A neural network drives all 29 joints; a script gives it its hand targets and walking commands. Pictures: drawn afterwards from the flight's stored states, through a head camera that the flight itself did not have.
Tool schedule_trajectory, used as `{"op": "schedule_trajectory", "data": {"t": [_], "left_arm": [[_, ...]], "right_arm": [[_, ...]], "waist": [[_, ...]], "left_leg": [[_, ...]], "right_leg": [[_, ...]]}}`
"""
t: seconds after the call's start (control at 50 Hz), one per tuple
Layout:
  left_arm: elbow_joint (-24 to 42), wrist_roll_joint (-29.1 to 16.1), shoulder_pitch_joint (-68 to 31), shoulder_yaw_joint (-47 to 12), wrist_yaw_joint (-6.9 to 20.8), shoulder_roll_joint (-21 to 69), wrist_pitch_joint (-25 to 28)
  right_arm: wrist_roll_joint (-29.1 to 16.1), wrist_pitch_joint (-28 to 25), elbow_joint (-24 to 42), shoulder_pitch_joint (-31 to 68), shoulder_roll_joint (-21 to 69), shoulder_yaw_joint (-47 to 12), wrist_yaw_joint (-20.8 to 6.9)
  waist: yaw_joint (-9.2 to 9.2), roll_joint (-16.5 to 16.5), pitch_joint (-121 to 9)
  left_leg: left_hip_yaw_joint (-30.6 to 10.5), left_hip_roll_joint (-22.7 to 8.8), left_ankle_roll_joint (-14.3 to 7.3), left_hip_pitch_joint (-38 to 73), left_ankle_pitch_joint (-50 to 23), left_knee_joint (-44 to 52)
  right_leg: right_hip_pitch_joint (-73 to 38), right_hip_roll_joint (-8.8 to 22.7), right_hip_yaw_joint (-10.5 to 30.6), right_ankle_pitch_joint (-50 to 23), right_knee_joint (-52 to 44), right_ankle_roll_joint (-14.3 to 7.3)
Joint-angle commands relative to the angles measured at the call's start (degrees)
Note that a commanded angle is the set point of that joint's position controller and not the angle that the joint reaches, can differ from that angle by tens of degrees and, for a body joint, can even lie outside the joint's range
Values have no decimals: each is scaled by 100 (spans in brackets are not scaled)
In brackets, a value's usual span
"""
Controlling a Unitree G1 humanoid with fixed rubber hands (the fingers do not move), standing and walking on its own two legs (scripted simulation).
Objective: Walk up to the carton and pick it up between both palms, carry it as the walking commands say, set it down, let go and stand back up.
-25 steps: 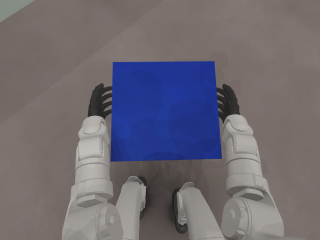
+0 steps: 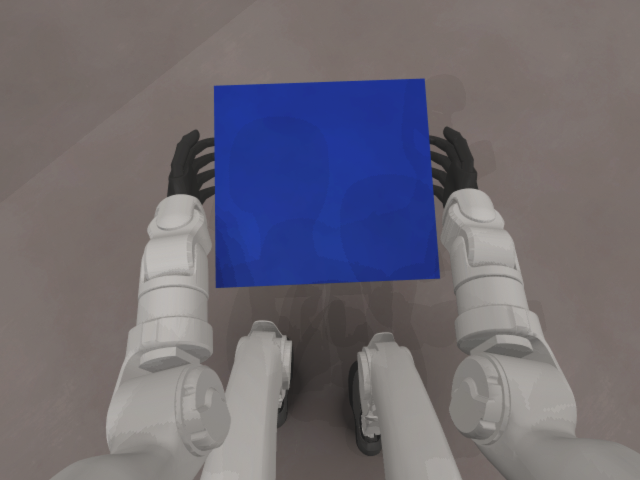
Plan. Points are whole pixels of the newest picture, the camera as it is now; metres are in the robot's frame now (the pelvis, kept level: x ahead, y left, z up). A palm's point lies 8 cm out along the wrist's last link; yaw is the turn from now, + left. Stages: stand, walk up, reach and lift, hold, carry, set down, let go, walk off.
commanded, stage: set down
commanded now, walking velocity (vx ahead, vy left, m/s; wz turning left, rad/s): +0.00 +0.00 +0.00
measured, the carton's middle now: (322, 200) +0.45 +0.02 -0.15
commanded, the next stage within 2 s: none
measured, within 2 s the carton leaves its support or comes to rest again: neither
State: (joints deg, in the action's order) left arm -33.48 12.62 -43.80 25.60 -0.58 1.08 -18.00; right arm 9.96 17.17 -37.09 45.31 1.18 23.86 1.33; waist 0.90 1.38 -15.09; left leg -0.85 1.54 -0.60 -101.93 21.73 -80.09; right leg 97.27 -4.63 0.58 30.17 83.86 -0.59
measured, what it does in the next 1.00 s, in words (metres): lowers itself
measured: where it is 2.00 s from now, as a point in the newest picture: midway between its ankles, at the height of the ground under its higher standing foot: (321, 410)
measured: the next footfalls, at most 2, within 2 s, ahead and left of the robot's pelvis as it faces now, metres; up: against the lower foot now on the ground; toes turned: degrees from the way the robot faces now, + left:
none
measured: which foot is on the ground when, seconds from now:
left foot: down 0.00-1.00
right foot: down 0.00-1.00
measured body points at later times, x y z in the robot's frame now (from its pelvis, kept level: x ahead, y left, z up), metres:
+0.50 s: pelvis -0.02 +0.00 -0.08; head +0.25 +0.01 +0.28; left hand +0.46 +0.19 -0.17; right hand +0.48 -0.14 -0.17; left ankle +0.10 +0.11 -0.55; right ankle +0.05 -0.11 -0.55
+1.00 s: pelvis -0.03 +0.00 -0.15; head +0.29 +0.01 +0.17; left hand +0.48 +0.20 -0.27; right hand +0.50 -0.14 -0.26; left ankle +0.10 +0.11 -0.55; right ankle +0.05 -0.11 -0.55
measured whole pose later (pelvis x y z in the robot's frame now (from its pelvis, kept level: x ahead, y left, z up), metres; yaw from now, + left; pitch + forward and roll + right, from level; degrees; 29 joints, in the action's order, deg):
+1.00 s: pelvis -0.03 +0.00 -0.15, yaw -1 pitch +49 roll -1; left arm -41.0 6.0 -63.7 24.1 -2.7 -7.9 -17.5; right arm 5.8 16.6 -42.4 65.0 -5.6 21.9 4.5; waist 1.9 1.6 -4.4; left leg -0.4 1.1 -0.4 -131.7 23.8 -107.0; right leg 126.6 -5.6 -1.0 34.0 112.0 -0.2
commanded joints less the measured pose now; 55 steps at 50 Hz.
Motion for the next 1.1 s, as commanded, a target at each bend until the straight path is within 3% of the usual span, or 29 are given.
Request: {"op": "schedule_trajectory", "data": {"t": [0.0,0.6,1.08], "left_arm": [[-447,-776,-3103,-3107,1427,5089,-18],[-542,-1182,-4710,-2884,1272,4516,30],[-637,-1537,-5614,-2947,1212,3948,193]], "right_arm": [[-794,-150,-82,3418,5176,-2983,-1481],[-994,-116,-314,4790,4841,-2830,-1303],[-1310,-264,-333,5658,4374,-3032,-1148]], "waist": [[83,-144,-4676],[164,-135,-5192],[286,-92,-5120]], "left_leg": [[23,531,91,3928,-1398,191],[232,518,96,2406,-1205,-1398],[315,412,96,1644,-1252,-2556]], "right_leg": [[-1115,-435,11,-1156,-855,117],[251,-498,-222,-911,792,135],[955,-450,-310,-888,1937,126]]}}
